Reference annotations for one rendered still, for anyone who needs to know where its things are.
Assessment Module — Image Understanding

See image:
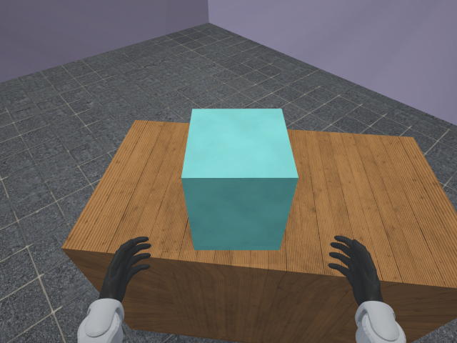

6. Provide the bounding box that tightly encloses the carton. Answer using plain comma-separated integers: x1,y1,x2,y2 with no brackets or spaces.
181,109,298,250

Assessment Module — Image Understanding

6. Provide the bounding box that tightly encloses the robot left forearm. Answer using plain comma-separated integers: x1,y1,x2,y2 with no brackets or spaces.
77,299,124,343

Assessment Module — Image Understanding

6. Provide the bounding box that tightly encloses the left robot hand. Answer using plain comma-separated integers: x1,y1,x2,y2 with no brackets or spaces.
99,237,151,302

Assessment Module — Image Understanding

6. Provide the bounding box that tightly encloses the right robot hand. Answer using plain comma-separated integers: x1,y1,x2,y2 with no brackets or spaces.
328,236,383,306

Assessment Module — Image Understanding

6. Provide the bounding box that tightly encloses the robot right forearm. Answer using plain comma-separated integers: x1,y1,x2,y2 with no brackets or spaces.
355,301,406,343

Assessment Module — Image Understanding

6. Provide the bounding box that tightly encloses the pedestal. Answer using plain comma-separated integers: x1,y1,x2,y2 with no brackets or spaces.
61,120,457,343

